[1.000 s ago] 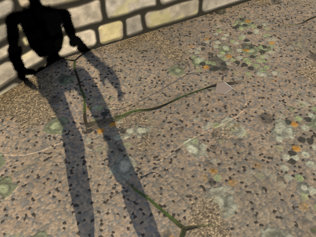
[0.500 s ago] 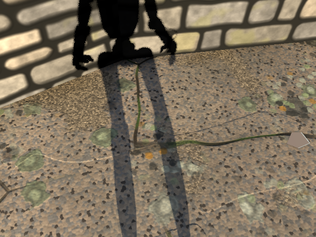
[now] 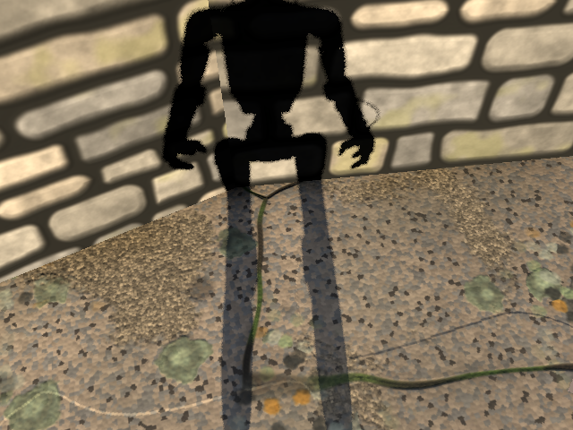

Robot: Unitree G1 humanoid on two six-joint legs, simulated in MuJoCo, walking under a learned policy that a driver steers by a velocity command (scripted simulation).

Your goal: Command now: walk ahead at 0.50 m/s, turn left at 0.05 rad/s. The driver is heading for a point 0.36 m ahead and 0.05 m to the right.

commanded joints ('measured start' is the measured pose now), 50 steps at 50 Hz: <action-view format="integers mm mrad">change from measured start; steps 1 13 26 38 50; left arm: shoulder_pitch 39 194 152 16 4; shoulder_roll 98 164 111 178 98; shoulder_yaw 17 29 10 15 -11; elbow -31 71 69 64 126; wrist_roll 11 -17 -4 22 10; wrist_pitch -8 15 84 121 84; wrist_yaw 2 30 60 86 72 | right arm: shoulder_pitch -34 -333 -209 -178 -214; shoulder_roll -100 -23 -69 -30 -63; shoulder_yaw -30 -1 -6 18 14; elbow -90 -168 -77 44 136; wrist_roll -8 -8 -37 -40 -22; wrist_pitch -17 -28 0 20 47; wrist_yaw -2 22 7 -6 -24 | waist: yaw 12 93 36 -35 9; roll -120 -81 46 -173 -43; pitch -32 44 -135 -5 -72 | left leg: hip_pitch -256 -246 164 15 171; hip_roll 123 78 265 28 49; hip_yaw -35 49 -157 48 53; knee -17 -592 -836 -807 -706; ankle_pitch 103 509 705 -22 356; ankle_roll -6 -47 193 -18 -16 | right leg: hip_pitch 217 292 -96 89 172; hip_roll -268 -227 -136 -167 -101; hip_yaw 364 119 114 151 88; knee -310 -337 552 -102 -47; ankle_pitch -31 258 -339 -137 181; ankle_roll -168 -138 112 2 39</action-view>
